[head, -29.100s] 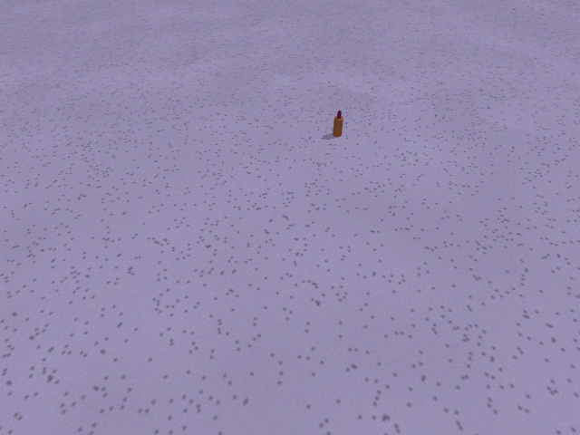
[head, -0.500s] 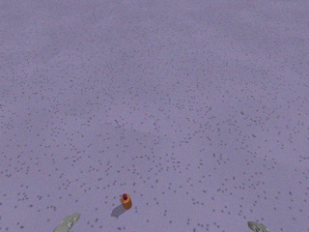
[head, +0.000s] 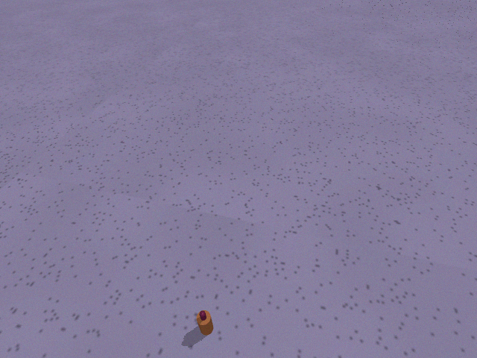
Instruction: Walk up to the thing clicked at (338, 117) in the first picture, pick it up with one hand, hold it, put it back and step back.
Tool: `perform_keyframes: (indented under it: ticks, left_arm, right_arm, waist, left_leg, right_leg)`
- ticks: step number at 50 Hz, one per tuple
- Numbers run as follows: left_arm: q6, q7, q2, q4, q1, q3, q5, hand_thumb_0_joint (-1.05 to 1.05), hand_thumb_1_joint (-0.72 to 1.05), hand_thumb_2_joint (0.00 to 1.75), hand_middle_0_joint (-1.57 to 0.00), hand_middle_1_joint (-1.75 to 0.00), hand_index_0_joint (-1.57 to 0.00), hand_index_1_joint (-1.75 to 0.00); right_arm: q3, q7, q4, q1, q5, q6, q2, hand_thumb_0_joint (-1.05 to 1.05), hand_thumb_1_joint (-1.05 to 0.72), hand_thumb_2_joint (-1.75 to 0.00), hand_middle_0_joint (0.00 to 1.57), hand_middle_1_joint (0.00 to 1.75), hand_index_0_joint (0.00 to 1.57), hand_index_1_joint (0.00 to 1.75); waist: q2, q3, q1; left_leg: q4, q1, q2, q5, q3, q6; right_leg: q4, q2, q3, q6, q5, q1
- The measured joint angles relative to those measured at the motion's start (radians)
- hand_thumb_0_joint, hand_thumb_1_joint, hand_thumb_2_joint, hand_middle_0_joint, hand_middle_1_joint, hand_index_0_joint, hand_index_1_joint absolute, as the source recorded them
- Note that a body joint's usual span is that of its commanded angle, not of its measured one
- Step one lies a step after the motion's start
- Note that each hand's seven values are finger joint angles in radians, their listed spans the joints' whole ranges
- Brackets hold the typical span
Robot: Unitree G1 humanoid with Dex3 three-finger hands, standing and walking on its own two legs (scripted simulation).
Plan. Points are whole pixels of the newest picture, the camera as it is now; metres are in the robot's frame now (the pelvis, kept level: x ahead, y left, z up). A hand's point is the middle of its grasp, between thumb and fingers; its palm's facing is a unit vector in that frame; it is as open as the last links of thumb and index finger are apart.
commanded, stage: stand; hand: left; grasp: from the side
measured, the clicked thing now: (204, 320) +0.43 +0.18 -0.69
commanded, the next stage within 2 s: step back in 1.46 s
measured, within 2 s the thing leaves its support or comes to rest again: neither
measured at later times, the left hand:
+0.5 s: hand out of the picture +0.05 +0.23 -0.16, palm faces -0.03 -0.94 -0.34, open 7.4 cm
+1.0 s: hand out of the picture +0.10 +0.22 -0.15, palm faces -0.04 -0.94 -0.34, open 7.4 cm
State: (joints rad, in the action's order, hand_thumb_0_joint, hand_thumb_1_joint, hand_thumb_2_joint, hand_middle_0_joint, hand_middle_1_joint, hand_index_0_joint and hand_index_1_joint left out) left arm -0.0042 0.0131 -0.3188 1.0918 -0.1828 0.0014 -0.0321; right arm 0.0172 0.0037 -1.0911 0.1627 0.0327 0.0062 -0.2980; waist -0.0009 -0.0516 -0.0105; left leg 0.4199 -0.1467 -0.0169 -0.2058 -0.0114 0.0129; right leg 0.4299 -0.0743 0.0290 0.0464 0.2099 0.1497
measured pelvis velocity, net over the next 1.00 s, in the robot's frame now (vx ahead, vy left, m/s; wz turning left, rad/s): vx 0.02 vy -0.02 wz -0.02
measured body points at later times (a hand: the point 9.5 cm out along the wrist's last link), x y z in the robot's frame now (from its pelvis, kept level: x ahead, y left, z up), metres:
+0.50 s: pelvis +0.00 -0.01 +0.00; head +0.01 -0.02 +0.45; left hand +0.05 +0.28 -0.13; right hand +0.05 -0.31 -0.14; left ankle +0.02 +0.11 -0.74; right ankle +0.02 -0.15 -0.74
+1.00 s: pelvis +0.02 -0.02 +0.01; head +0.03 -0.03 +0.46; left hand +0.10 +0.27 -0.13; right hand +0.09 -0.32 -0.13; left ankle +0.02 +0.11 -0.74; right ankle +0.02 -0.15 -0.74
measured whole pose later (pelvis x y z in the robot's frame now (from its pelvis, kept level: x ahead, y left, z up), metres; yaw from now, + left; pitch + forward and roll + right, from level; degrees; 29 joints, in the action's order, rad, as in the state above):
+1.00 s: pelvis +0.02 -0.02 +0.01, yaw -1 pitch -2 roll +0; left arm -0.02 0.00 -0.32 1.15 -0.10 -0.01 -0.02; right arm 0.01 0.00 -1.15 0.10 0.02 0.01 -0.34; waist -0.01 -0.05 0.00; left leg 0.31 -0.09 0.02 -0.18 -0.02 -0.02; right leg 0.34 -0.04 0.03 0.02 0.18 0.11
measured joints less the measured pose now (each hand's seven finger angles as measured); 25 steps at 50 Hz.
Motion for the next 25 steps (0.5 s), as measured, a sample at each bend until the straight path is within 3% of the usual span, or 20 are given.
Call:
perform_keyframes:
  ticks: [25]
  left_arm:
    - [-0.010, -0.007, -0.001, 0.066, 0.038, -0.003, 0.005, 0.00, 0.90, 0.90, -0.20, -0.30, -0.20, -0.30]
  right_arm:
    - [0.002, -0.007, -0.061, -0.017, -0.007, -0.006, -0.032, 0.00, -0.90, -0.90, 0.20, 0.30, 0.20, 0.30]
  waist:
    - [-0.008, -0.010, 0.010]
  left_leg:
    - [-0.059, 0.012, 0.026, 0.032, 0.006, -0.022]
  right_leg:
    - [-0.056, 0.027, 0.007, -0.020, -0.030, -0.009]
